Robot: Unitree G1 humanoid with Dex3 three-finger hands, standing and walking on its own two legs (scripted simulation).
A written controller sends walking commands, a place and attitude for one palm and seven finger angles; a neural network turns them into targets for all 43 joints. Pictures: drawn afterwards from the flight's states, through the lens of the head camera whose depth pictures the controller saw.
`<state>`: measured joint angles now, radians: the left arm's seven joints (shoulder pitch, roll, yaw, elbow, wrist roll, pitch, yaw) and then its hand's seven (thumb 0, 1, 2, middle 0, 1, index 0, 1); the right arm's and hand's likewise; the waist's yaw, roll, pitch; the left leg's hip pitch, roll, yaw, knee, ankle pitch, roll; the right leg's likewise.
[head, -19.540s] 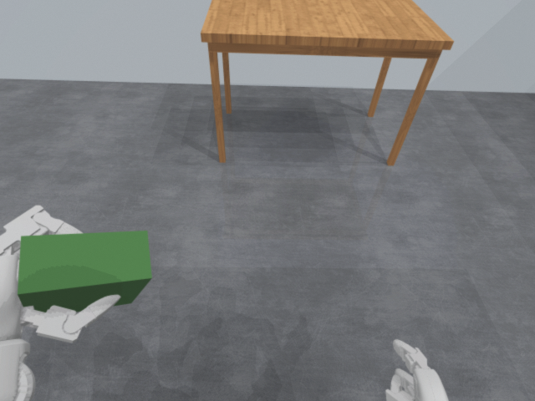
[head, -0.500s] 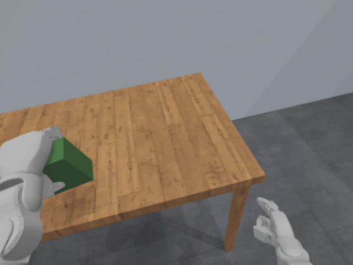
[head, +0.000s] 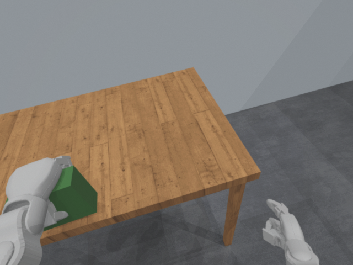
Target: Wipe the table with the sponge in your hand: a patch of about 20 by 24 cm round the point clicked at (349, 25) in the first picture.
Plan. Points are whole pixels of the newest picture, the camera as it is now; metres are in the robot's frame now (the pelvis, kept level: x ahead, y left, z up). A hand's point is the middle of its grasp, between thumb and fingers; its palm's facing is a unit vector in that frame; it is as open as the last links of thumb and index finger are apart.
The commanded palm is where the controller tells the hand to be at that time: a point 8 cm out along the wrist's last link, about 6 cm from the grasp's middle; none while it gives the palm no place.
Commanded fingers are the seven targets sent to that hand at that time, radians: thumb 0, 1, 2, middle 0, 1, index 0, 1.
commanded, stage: move the sponge above the wiping area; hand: left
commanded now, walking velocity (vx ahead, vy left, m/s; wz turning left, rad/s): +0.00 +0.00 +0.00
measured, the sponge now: (60, 203) +0.20 +0.30 +0.06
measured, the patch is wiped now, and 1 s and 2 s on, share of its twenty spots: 0.00 0.00 0.00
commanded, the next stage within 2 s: none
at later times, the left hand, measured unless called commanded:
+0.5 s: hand (61, 193) +0.21 +0.29 +0.09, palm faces -0.07 -0.09 -0.99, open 9.3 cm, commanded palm +0.19 +0.30 +0.17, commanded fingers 0.00 0.10 1.30 -1.20 -1.60 -1.20 -1.60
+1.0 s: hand (57, 181) +0.23 +0.30 +0.10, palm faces +0.05 -0.03 -1.00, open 9.3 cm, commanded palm +0.20 +0.31 +0.16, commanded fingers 0.00 0.10 1.30 -1.20 -1.60 -1.20 -1.60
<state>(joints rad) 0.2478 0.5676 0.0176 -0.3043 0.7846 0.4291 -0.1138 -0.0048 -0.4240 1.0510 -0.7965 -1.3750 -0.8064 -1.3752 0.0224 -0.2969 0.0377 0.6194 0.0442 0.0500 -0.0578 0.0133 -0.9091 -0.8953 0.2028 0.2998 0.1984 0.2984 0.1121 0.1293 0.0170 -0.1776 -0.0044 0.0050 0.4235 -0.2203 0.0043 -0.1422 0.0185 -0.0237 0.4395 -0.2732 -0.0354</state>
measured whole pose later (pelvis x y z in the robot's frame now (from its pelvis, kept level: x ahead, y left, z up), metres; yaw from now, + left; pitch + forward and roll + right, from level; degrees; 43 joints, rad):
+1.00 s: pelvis +0.01 +0.01 +0.00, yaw +0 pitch -1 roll +0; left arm 0.19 0.57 0.01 -0.21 0.89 0.21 0.05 0.00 -0.42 1.05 -0.80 -1.38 -0.81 -1.38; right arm 0.05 -0.25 0.02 0.65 0.02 0.04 -0.06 0.01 -0.91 -0.90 0.20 0.30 0.20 0.30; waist 0.14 0.08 0.01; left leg -0.18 0.00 0.00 0.44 -0.24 0.01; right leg -0.12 0.02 -0.02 0.41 -0.27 -0.03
